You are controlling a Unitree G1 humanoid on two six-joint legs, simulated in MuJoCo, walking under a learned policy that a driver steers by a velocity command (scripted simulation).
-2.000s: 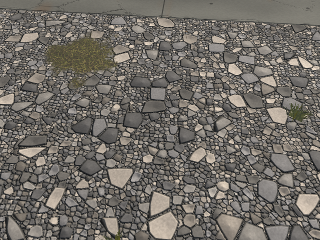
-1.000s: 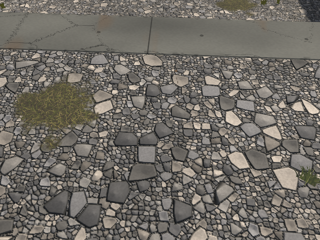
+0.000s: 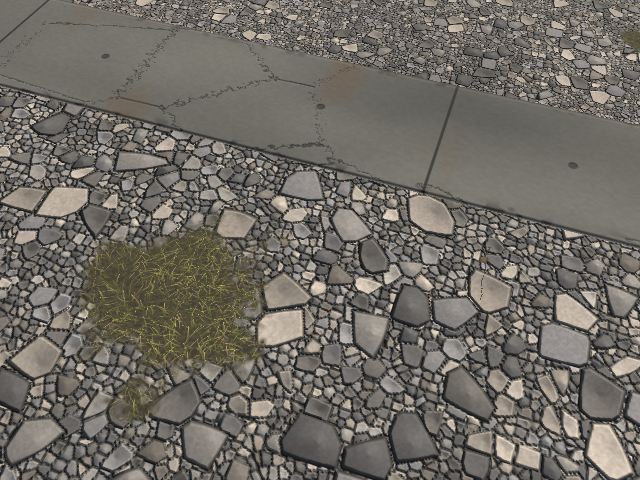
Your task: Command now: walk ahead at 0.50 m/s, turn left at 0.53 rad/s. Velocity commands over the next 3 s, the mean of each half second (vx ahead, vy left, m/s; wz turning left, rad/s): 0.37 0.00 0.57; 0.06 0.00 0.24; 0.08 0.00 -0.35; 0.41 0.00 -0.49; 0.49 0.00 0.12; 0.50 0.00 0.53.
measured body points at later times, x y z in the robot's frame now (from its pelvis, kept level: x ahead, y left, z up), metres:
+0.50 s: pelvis +0.24 -0.04 +0.00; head +0.28 -0.03 +0.45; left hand +0.36 +0.26 -0.08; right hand +0.41 -0.29 -0.12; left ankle +0.12 +0.07 -0.63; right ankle +0.36 -0.12 -0.73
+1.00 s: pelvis +0.27 +0.00 +0.01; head +0.27 +0.02 +0.45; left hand +0.27 +0.30 -0.12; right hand +0.52 -0.14 -0.08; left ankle +0.24 +0.11 -0.73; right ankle +0.33 -0.13 -0.73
